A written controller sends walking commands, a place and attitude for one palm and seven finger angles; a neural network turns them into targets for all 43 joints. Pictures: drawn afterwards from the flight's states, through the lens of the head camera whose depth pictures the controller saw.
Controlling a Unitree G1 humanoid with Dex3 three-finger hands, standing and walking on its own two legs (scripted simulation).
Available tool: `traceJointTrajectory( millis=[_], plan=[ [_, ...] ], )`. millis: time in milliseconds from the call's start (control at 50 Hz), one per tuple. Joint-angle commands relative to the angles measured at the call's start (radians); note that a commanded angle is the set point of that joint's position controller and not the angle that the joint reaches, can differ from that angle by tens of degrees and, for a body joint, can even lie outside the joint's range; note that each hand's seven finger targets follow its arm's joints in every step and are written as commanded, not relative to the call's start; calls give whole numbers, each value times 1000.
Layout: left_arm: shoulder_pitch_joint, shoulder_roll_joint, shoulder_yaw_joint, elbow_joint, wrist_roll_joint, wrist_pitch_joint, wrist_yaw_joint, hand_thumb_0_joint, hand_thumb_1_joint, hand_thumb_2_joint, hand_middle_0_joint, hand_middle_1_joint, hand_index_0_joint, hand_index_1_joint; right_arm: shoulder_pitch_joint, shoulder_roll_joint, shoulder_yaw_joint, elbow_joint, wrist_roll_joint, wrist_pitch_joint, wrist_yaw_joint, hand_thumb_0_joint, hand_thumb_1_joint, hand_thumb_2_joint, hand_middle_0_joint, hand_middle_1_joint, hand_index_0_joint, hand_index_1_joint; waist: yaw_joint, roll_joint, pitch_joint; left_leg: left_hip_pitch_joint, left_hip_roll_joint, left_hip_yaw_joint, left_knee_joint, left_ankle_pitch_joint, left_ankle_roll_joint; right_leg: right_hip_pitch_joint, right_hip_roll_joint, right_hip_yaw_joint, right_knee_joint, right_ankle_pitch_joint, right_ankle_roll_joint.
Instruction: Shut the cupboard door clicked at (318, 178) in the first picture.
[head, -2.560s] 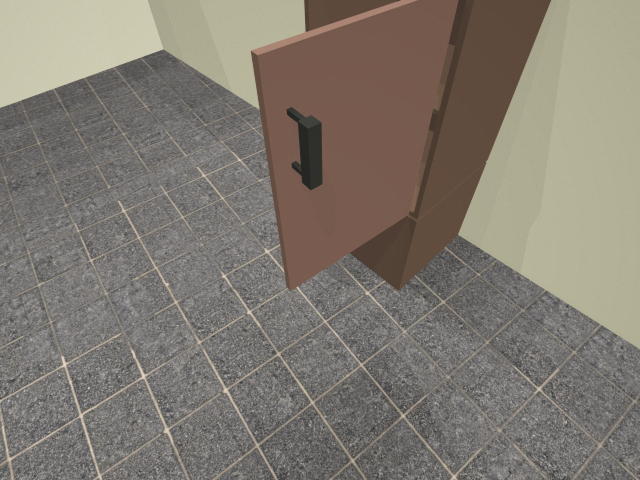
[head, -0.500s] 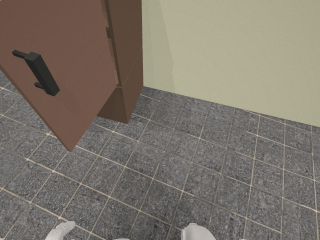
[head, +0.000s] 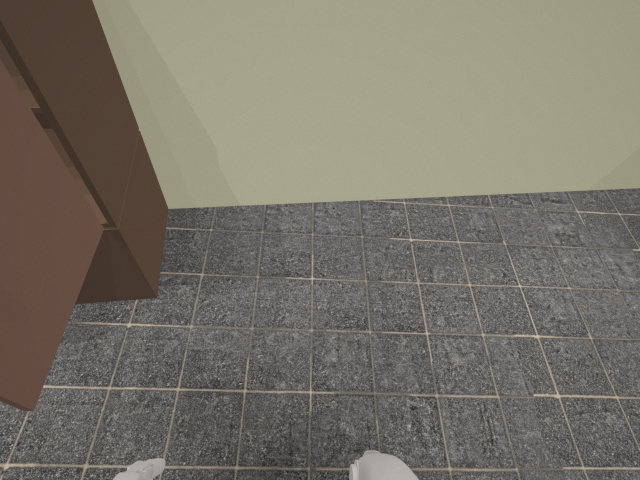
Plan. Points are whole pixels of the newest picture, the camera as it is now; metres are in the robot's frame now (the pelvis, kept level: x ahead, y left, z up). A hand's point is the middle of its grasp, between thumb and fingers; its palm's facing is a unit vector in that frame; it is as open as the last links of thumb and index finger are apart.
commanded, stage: walk to a spot facing it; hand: left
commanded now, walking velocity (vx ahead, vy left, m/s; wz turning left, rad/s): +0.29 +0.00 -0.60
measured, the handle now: out of the picture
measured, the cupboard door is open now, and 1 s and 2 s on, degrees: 84 84 84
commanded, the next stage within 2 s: turn to face it in 1.28 s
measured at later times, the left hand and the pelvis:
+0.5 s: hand (261, 383) +0.27 +0.09 -0.16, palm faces -0.32 -0.93 -0.18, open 7.4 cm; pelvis +0.15 -0.06 +0.01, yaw -18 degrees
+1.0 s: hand (346, 237) +0.56 -0.04 -0.16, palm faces -0.55 -0.81 -0.20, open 7.4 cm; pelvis +0.36 -0.14 +0.00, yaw -30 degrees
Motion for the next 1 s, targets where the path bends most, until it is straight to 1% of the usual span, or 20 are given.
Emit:
traceJointTrajectory(
  millis=[0, 160, 200, 220, 240, 260, 280, 300, 380, 500, 560, 580, 600, 620, 640, 680, 760, 920, 940, 980],
  plan=[
    [-97, 45, 11, -117, 2, -43, -24, 0, 900, 900, -200, -300, -200, -300, 65, -193, -46, -35, 2, -27, -16, 0, -900, -900, 200, 300, 200, 300, -9, 215, -37, 148, 230, -154, -354, -38, 78, -161, -87, -36, 61, 118, 17],
    [-193, 26, -7, -128, 1, -61, -28, 0, 900, 900, -200, -300, -200, -300, 179, -199, -57, 19, -3, -25, 1, 0, -900, -900, 200, 300, 200, 300, -60, 221, -50, 215, 265, 37, -278, 199, 71, 15, -57, -157, -323, 92, -4],
    [-111, 48, 1, -101, 1, -69, -24, 0, 900, 900, -200, -300, -200, -300, 151, -209, -56, 13, 0, -22, 4, 0, -900, -900, 200, 300, 200, 300, -9, 182, -87, 180, 257, 90, -139, 282, 46, 194, -26, -178, -450, 115, -30],
    [38, 87, 12, -52, 4, -79, -16, 0, 900, 900, -200, -300, -200, -300, 120, -204, -55, 4, 8, -23, 10, 0, -900, -900, 200, 300, 200, 300, 67, 106, -147, 79, 204, 148, 70, 373, 12, 425, 3, -177, -530, 175, -65],
    [227, 204, 46, 4, 9, -94, 1, 0, 900, 900, -200, -300, -200, -300, 61, -148, -42, -33, 31, -27, 21, 0, -900, -900, 200, 300, 200, 300, 163, -144, -244, -222, 117, 214, 379, 202, -36, 747, -217, 139, -620, 78, -151],
    [339, 309, 72, 39, -11, -95, 21, 0, 900, 900, -200, -300, -200, -300, -37, -98, -25, -100, 37, -27, 22, 0, -900, -900, 200, 300, 200, 300, 196, -331, -246, -480, -11, 108, 651, -327, -69, 797, -442, 553, -744, 253, -251],
    [308, 297, 69, 34, -21, -95, 37, 0, 900, 900, -200, -300, -200, -300, -75, -145, -35, -99, 34, -24, 15, 0, -900, -900, 200, 300, 200, 300, 174, -219, -182, -555, 37, -66, 741, -271, -56, 744, -438, 520, -750, 286, -284],
    [211, 250, 56, 11, -24, -92, 42, 0, 900, 900, -200, -300, -200, -300, -64, -138, -42, -89, 36, -23, 20, 0, -900, -900, 200, 300, 200, 300, 123, -156, -122, -542, 85, -80, 728, -177, -61, 614, -411, 459, -785, 122, -283],
    [37, 141, 23, -34, -4, -116, 47, 0, 900, 900, -200, -300, -200, -300, -24, -102, -45, -29, 15, 4, 25, 0, -900, -900, 200, 300, 200, 300, 0, -142, -49, -289, 68, -58, 501, -29, -86, 284, -258, 172, -797, 334, -199],
    [86, 162, 33, 9, -3, -125, 33, 0, 900, 900, -200, -300, -200, -300, -81, -68, -41, -44, 19, -24, 39, 0, -900, -900, 200, 300, 200, 300, 20, -92, -89, -147, -22, -3, 123, 62, -75, 338, -215, 169, -745, 279, -189],
    [61, 132, 29, 15, -11, -121, 36, 0, 900, 900, -200, -300, -200, -300, 36, -118, -51, -4, 17, -48, 23, 0, -900, -900, 200, 300, 200, 300, -48, -21, -113, 142, -34, 2, -84, 132, -55, 227, -163, 137, -588, 299, -141],
    [72, 83, 20, 6, -14, -119, 32, 0, 900, 900, -200, -300, -200, -300, 162, -198, -69, 35, 8, -56, 11, 0, -900, -900, 200, 300, 200, 300, -100, 157, -191, 342, 90, -163, -148, 31, -8, 98, -82, 80, -354, 243, -96],
    [110, 20, 2, -8, -24, -119, 22, 0, 900, 900, -200, -300, -200, -300, 279, -303, -92, 54, -12, -60, 3, 0, -900, -900, 200, 300, 200, 300, -129, 434, -274, 486, 376, -529, -267, -54, 110, -102, 45, -70, -1, -116, -39],
    [46, 45, -2, -35, -11, -125, 26, 0, 900, 900, -200, -300, -200, -300, 296, -288, -84, 50, -6, -43, -2, 0, -900, -900, 200, 300, 200, 300, -138, 325, -235, 474, 442, -613, -289, -42, 182, -190, -4, 23, 178, -133, -56],
    [3, 50, 6, -42, -2, -127, 25, 0, 900, 900, -200, -300, -200, -300, 229, -247, -73, 27, -6, -42, 2, 0, -900, -900, 200, 300, 200, 300, -111, 215, -144, 326, 427, -570, -329, -97, 196, -221, -52, 28, 259, -79, -54],
    [-29, 35, 10, -18, 7, -116, 10, 0, 900, 900, -200, -300, -200, -300, 125, -153, -48, 16, -2, -54, -2, 0, -900, -900, 200, 300, 200, 300, -50, 193, -4, 140, 332, -387, -366, -15, 124, -218, -110, 29, 286, 100, -35],
    [15, -15, -7, -3, 5, -89, -6, 0, 900, 900, -200, -300, -200, -300, 135, -119, -37, 50, 8, -71, -7, 0, -900, -900, 200, 300, 200, 300, -7, 208, -82, 216, 228, -62, -321, 363, 78, -154, -112, -29, 92, 189, -12],
    [-107, -5, -14, -35, 6, -91, -8, 0, 900, 900, -200, -300, -200, -300, 182, -140, -48, 95, -1, -42, 9, 0, -900, -900, 200, 300, 200, 300, -26, 151, -45, 211, 245, 58, -283, 328, 76, 63, -59, -156, -375, 210, -42],
    [-69, 2, -10, -20, 7, -92, -6, 0, 900, 900, -200, -300, -200, -300, 174, -149, -45, 97, 1, -39, 8, 0, -900, -900, 200, 300, 200, 300, -3, 153, -57, 197, 239, 76, -228, 415, 70, 137, -38, -176, -401, 222, -54],
    [186, 79, 14, 62, 9, -106, 6, 0, 900, 900, -200, -300, -200, -300, 119, -141, -36, 87, 16, -38, 12, 0, -900, -900, 200, 300, 200, 300, 130, 43, -150, 18, 167, 146, 114, 510, 15, 540, -39, -124, -483, 231, -111]
  ],
)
